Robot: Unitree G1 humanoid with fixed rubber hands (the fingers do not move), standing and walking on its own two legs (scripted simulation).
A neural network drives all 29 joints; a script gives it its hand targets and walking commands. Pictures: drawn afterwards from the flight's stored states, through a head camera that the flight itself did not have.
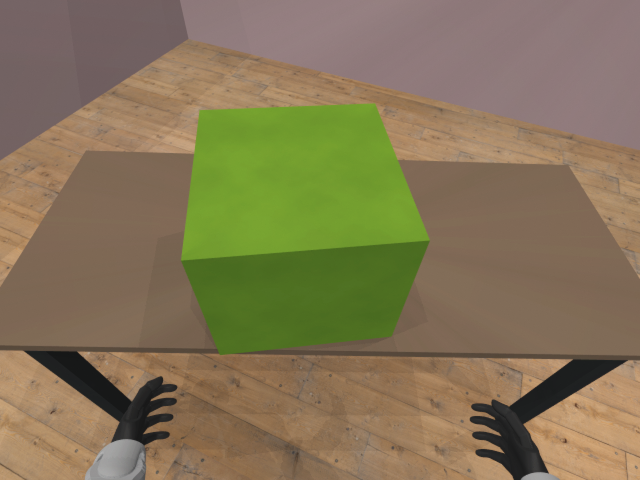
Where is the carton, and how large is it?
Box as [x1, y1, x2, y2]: [181, 103, 429, 354]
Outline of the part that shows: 374,103 216,109 199,111 181,261 220,354 391,336 429,239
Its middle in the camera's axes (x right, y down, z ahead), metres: -0.04 -0.02 +0.64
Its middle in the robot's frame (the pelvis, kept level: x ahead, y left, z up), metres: +0.48 +0.03 -0.01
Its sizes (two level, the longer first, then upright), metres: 0.303 0.290 0.260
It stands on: a table, 0.64 m high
